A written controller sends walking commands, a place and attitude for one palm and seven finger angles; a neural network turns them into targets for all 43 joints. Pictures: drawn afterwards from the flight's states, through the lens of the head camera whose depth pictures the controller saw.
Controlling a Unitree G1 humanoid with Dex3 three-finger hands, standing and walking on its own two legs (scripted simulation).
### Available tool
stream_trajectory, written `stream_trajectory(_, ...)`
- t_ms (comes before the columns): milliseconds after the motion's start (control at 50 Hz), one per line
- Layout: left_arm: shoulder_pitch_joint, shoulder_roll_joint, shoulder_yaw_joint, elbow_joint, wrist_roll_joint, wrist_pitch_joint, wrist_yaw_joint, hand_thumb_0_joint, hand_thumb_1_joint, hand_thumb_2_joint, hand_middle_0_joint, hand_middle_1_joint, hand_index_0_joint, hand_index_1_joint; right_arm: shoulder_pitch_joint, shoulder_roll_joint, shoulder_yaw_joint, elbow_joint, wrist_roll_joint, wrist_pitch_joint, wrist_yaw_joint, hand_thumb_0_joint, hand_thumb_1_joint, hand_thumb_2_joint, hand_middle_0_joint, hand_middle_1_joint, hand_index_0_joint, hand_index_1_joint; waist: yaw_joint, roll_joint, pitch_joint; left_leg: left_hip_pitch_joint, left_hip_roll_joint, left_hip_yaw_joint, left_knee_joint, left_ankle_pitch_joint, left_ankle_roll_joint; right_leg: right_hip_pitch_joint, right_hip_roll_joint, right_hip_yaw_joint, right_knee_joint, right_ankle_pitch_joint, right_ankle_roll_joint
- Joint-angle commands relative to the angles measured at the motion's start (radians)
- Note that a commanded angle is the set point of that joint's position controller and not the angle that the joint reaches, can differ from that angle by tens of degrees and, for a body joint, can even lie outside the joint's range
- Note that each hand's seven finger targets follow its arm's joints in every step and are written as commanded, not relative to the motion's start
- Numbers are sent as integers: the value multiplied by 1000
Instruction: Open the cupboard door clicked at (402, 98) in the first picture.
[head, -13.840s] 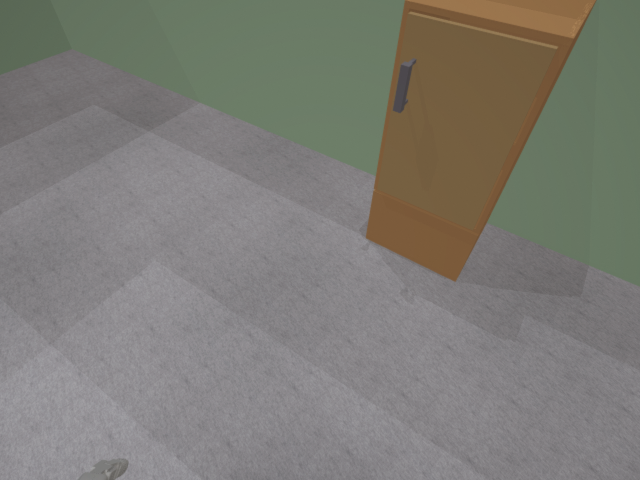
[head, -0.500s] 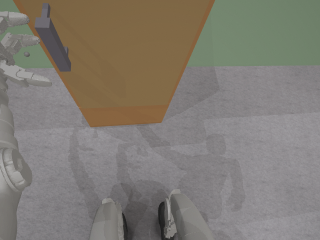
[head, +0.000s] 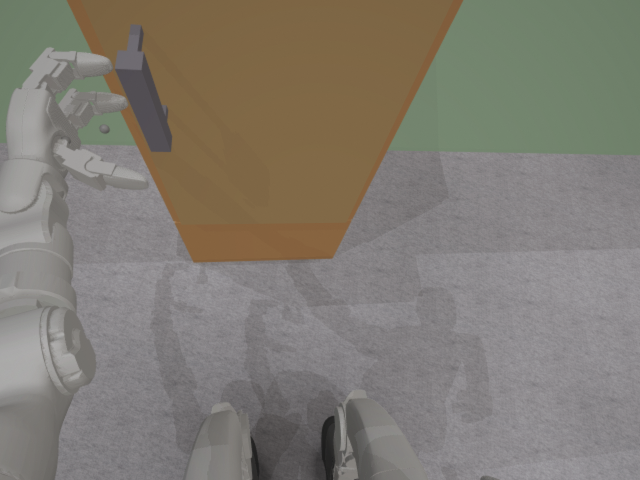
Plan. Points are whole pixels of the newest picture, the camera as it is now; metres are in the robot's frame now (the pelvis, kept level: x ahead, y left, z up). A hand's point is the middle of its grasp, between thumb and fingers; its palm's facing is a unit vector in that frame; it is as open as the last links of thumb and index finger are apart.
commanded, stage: move the hooked fingers beside the handle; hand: left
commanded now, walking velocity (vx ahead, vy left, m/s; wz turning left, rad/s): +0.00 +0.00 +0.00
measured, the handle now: (149, 93) +0.55 +0.17 +0.06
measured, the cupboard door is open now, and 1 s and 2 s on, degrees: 0 0 0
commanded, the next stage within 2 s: slide the fingers in behind the handle in 0.86 s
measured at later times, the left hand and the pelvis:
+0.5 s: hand (100, 127) +0.51 +0.22 +0.05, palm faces +0.00 -1.00 -0.03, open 14.0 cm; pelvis -0.01 -0.01 +0.00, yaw +0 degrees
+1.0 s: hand (98, 128) +0.51 +0.22 +0.05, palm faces -0.02 -1.00 -0.02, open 14.0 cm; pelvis -0.01 +0.00 +0.00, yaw +0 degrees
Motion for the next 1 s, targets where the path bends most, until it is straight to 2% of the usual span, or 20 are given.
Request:
stream_trajectory(0,-429,357,74,-218,6,-81,28,0,-500,300,-300,-1200,-300,-1200,204,-195,-69,-39,-2,-3,-13,0,-900,-900,200,300,200,300,1,187,-553,468,-30,-104,-122,520,-22,192,58,46,-77,314,-31)
stream_trajectory(80,-390,349,69,-258,-6,-87,-3,0,-500,300,-300,-1200,-300,-1200,203,-197,-71,-45,0,0,-11,0,-900,-900,200,300,200,300,15,232,-604,534,-25,-108,-129,580,-29,202,61,44,-81,338,-35)
stream_trajectory(100,-370,292,32,-241,-18,-76,-16,0,-500,300,-300,-1200,-300,-1200,200,-192,-71,-44,4,0,-8,0,-900,-900,200,300,200,300,6,221,-594,533,-26,-105,-129,574,-27,196,63,43,-88,338,-34)
stream_trajectory(120,-370,282,27,-210,-28,-64,-27,0,-500,300,-300,-1200,-300,-1200,201,-195,-71,-36,5,1,-10,0,-900,-900,200,300,200,300,-5,183,-552,502,-24,-105,-133,537,-24,193,64,40,-96,323,-32)
stream_trajectory(140,-392,241,-11,-201,-37,-58,-41,0,-500,300,-300,-1200,-300,-1200,206,-194,-70,-32,6,1,-12,0,-900,-900,200,300,200,300,-22,188,-529,514,-21,-115,-136,539,-23,168,65,36,-97,314,-33)
stream_trajectory(180,-372,253,9,-187,-48,-40,-51,0,-500,300,-300,-1200,-300,-1200,211,-202,-77,-25,9,2,-15,0,-900,-900,200,300,200,300,-16,160,-523,497,-23,-110,-144,506,-22,177,66,35,-107,301,-30)
stream_trajectory(220,-366,201,-26,-154,-52,-27,-54,0,-500,300,-300,-1200,-300,-1200,211,-199,-77,-24,10,-1,-15,0,-900,-900,200,300,200,300,-25,140,-474,463,-26,-108,-150,455,-19,152,64,33,-114,267,-30)
stream_trajectory(300,-402,259,14,-177,-40,-52,-22,0,-500,300,-300,-1200,-300,-1200,216,-200,-75,-19,4,-6,-18,0,-900,-900,200,300,200,300,-18,139,-486,443,-29,-105,-142,433,-16,154,62,41,-105,253,-32)
stream_trajectory(340,-440,290,34,-218,-32,-79,-2,0,-500,300,-300,-1200,-300,-1200,217,-195,-73,-21,-1,-10,-17,0,-900,-900,200,300,200,300,-13,170,-506,447,-32,-102,-131,451,-14,162,62,46,-93,270,-35)
stream_trajectory(360,-433,327,60,-224,-22,-89,5,0,-500,300,-300,-1200,-300,-1200,217,-197,-73,-23,-2,-10,-15,0,-900,-900,200,300,200,300,0,191,-534,461,-33,-101,-131,463,-19,174,62,48,-91,274,-35)
stream_trajectory(400,-426,352,73,-218,-12,-96,14,0,-500,300,-300,-1200,-300,-1200,207,-197,-71,-28,-2,-11,-14,0,-900,-900,200,300,200,300,0,181,-535,436,-33,-95,-127,447,-16,195,61,53,-90,276,-33)
stream_trajectory(460,-421,362,68,-221,-2,-95,7,0,-500,300,-300,-1200,-300,-1200,203,-196,-67,-35,0,-9,-13,0,-900,-900,200,300,200,300,5,221,-552,449,-33,-92,-127,463,-18,206,61,55,-85,293,-34)
stream_trajectory(480,-385,392,97,-214,-4,-89,4,0,-500,300,-300,-1200,-300,-1200,205,-202,-68,-39,0,-7,-14,0,-900,-900,200,300,200,300,20,207,-561,449,-33,-94,-131,475,-20,227,61,53,-84,304,-36)
stream_trajectory(540,-346,333,58,-233,-28,-74,-30,0,-500,300,-300,-1200,-300,-1200,202,-197,-70,-49,6,-4,-13,0,-900,-900,200,300,200,300,16,210,-577,478,-32,-89,-131,518,-17,239,63,53,-89,343,-34)
stream_trajectory(620,-337,285,26,-211,-55,-44,-61,0,-500,300,-300,-1200,-300,-1200,198,-199,-72,-42,14,-2,-16,0,-900,-900,200,300,200,300,-1,150,-522,430,-34,-86,-143,462,-12,247,65,52,-110,328,-27)
stream_trajectory(720,-387,236,-9,-194,-60,-56,-57,0,-500,300,-300,-1200,-300,-1200,198,-199,-75,-22,12,-11,-21,0,-900,-900,200,300,200,300,-22,134,-467,425,-32,-96,-143,405,-12,178,63,48,-115,260,-29)
stream_trajectory(800,-431,290,26,-188,-47,-78,-35,0,-500,300,-300,-1200,-300,-1200,203,-203,-74,-10,6,-19,-24,0,-900,-900,200,300,200,300,-20,157,-487,439,-31,-103,-130,412,-16,153,62,50,-103,247,-33)
stream_trajectory(880,-449,288,16,-211,-23,-90,-18,0,-500,300,-300,-1200,-300,-1200,201,-199,-72,-13,0,-22,-20,0,-900,-900,200,300,200,300,-9,237,-532,509,-28,-118,-126,474,-27,113,59,38,-82,249,-39)
stream_trajectory(940,-402,325,55,-205,-24,-83,-11,0,-500,300,-300,-1200,-300,-1200,204,-205,-72,-24,-1,-17,-16,0,-900,-900,200,300,200,300,7,213,-562,509,-27,-118,-121,510,-26,142,62,38,-75,273,-40)
stream_trajectory(980,-413,288,28,-201,-28,-68,-9,0,-500,300,-300,-1200,-300,-1200,201,-199,-70,-25,2,-13,-15,0,-900,-900,200,300,200,300,-4,188,-557,488,-28,-114,-123,502,-23,163,62,39,-80,291,-34)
